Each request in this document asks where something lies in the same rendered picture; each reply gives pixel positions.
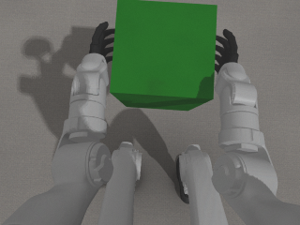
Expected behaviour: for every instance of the robot right forearm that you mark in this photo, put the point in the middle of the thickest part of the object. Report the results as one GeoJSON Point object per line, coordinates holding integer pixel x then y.
{"type": "Point", "coordinates": [239, 114]}

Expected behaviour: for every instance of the robot left thigh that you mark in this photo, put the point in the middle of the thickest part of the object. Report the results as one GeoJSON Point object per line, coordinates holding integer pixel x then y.
{"type": "Point", "coordinates": [118, 202]}

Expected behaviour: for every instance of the right robot upper arm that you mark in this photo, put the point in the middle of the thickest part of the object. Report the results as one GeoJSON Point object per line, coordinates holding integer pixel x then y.
{"type": "Point", "coordinates": [249, 185]}

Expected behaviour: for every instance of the left robot hand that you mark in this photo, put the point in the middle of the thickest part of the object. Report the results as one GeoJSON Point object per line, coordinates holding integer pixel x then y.
{"type": "Point", "coordinates": [98, 43]}

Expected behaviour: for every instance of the right robot hand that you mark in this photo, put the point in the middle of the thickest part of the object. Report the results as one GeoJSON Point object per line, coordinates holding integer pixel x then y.
{"type": "Point", "coordinates": [229, 52]}

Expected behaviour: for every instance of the left robot shin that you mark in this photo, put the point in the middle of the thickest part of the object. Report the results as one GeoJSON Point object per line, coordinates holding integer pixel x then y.
{"type": "Point", "coordinates": [115, 153]}

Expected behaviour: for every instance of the left robot upper arm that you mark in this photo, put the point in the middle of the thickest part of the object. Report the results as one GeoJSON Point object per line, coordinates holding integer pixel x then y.
{"type": "Point", "coordinates": [78, 172]}

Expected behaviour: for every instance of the carton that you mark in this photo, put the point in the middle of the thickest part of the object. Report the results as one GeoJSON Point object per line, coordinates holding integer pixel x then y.
{"type": "Point", "coordinates": [164, 54]}

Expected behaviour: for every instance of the robot left forearm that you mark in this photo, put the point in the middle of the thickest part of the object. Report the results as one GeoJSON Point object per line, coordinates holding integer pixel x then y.
{"type": "Point", "coordinates": [87, 104]}

